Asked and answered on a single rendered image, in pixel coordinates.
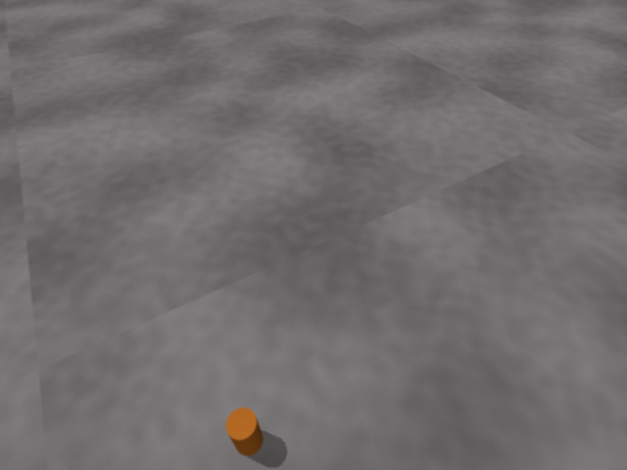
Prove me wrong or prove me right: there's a can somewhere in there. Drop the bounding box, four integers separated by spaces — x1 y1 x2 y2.
226 407 263 456

